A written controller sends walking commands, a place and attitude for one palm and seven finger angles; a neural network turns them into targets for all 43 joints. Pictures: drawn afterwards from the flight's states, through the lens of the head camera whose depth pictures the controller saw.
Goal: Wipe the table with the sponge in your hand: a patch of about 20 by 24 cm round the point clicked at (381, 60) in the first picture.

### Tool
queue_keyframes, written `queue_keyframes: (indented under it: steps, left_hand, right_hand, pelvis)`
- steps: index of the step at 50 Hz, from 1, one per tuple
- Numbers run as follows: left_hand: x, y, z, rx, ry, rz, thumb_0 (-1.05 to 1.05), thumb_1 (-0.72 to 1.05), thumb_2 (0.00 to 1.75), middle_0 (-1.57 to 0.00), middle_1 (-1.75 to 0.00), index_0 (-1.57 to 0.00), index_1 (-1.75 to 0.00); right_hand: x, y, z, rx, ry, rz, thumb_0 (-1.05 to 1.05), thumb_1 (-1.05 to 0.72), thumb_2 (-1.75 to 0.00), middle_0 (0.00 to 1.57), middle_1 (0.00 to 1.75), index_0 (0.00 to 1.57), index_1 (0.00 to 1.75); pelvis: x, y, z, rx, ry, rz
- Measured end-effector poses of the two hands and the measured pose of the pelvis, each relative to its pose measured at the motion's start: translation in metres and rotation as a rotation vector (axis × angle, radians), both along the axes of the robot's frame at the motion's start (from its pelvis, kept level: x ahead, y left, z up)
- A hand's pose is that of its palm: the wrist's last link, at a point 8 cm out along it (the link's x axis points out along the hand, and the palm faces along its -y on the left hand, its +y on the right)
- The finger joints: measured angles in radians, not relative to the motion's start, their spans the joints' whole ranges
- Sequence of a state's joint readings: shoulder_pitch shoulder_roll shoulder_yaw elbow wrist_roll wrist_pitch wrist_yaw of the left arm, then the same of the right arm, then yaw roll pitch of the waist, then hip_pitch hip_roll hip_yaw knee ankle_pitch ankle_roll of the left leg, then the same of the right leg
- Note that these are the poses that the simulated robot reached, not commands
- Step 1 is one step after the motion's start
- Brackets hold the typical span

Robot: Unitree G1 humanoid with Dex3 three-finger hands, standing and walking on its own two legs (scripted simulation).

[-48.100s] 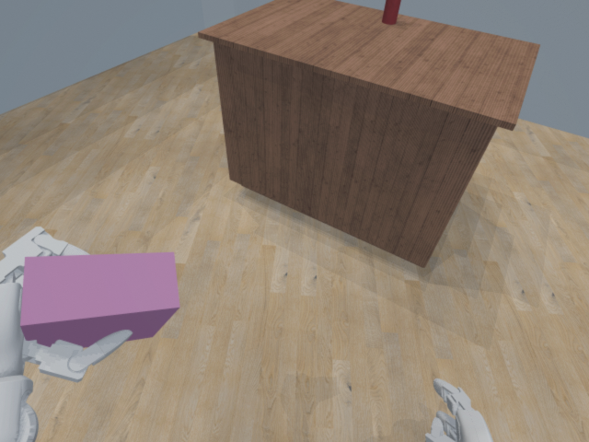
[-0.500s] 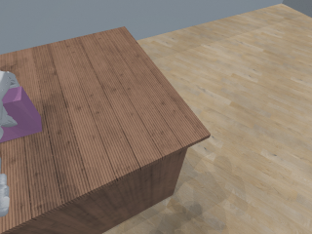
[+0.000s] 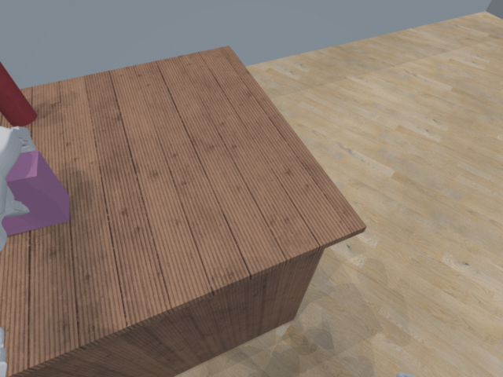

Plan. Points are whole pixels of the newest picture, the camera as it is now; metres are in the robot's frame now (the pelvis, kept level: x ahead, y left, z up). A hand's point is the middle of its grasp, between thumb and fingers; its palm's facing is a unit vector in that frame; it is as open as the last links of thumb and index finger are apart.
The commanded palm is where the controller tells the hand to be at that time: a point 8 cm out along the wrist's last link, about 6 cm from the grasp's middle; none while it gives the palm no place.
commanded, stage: wipe back along the first lane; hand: left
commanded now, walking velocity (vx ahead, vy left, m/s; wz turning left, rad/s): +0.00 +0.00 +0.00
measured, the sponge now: (14, 204) +0.35 +0.42 +0.06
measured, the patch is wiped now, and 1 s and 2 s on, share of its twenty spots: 1.00 1.00 1.00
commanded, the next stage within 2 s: lift the sponge slowly off the table in 1.46 s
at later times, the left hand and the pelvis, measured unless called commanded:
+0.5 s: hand (10, 205) +0.31 +0.37 +0.11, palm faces -0.02 -0.01 -1.00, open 9.9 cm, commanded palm +0.27 +0.36 +0.13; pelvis -0.01 -0.01 +0.00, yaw +0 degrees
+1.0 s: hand (12, 234) +0.27 +0.35 +0.11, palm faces +0.02 -0.02 -1.00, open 9.9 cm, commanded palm +0.22 +0.33 +0.13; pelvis +0.00 -0.03 +0.00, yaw +0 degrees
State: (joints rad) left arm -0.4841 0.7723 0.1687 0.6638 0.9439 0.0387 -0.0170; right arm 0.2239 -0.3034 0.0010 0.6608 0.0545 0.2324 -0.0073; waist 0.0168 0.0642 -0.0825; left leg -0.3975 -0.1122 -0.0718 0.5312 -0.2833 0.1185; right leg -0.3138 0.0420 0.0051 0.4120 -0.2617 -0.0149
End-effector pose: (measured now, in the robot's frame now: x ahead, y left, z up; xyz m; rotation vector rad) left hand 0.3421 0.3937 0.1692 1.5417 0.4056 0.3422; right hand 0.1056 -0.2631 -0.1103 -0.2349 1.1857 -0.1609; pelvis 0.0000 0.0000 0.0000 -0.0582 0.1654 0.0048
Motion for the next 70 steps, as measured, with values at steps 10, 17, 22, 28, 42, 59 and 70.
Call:
queue_keyframes:
  steps: [10,17,22,28,42,59,70]
  left_hand:
    - [-0.029,-0.014,-0.002,-0.021,-0.018,-0.013,-0.01,-0.48,1.05,-0.72,-1.39,-0.73,-1.45]
    - [-0.037,-0.022,-0.004,0.002,-0.014,0.002,-0.01,-0.48,1.04,-0.71,-1.40,-0.72,-1.45]
    - [-0.042,-0.027,-0.004,0.003,-0.011,0.000,-0.01,-0.47,1.04,-0.70,-1.40,-0.71,-1.46]
    - [-0.054,-0.033,-0.004,-0.004,-0.031,-0.001,-0.01,-0.47,1.04,-0.70,-1.41,-0.71,-1.47]
    - [-0.081,-0.050,-0.005,-0.004,-0.055,0.020,-0.01,-0.46,1.04,-0.69,-1.42,-0.70,-1.48]
    - [-0.104,-0.062,-0.006,-0.016,-0.059,0.017,-0.01,-0.46,1.04,-0.69,-1.42,-0.70,-1.47]
    - [-0.124,-0.071,-0.005,-0.023,-0.078,-0.014,-0.01,-0.46,1.04,-0.69,-1.41,-0.70,-1.47]
  right_hand:
    - [0.010,0.007,0.001,0.027,-0.058,0.034,0.01,-0.91,-0.90,0.20,0.30,0.20,0.30]
    - [0.015,0.009,0.003,0.032,-0.089,0.064,0.01,-0.91,-0.90,0.20,0.30,0.20,0.30]
    - [0.017,0.006,0.004,0.039,-0.115,0.058,0.01,-0.91,-0.90,0.20,0.30,0.20,0.30]
    - [0.018,-0.001,0.004,0.049,-0.128,0.049,0.01,-0.91,-0.90,0.20,0.30,0.20,0.30]
    - [0.040,-0.010,0.007,0.064,-0.187,0.066,0.01,-0.91,-0.90,0.20,0.30,0.20,0.30]
    - [0.070,-0.004,0.015,0.074,-0.260,0.100,0.01,-0.91,-0.90,0.20,0.30,0.20,0.30]
    - [0.077,0.005,0.016,0.093,-0.285,0.103,0.01,-0.91,-0.90,0.20,0.30,0.20,0.30]
  pelvis:
    - [-0.008,-0.001,0.001,0.006,-0.037,0.002]
    - [-0.016,-0.007,0.001,0.010,-0.048,0.003]
    - [-0.016,-0.011,0.001,0.012,-0.053,-0.005]
    - [-0.012,-0.015,0.002,0.014,-0.061,-0.009]
    - [-0.008,-0.026,0.002,0.020,-0.083,-0.012]
    - [-0.001,-0.030,0.001,0.022,-0.099,-0.012]
    - [0.003,-0.024,0.001,0.018,-0.102,-0.020]
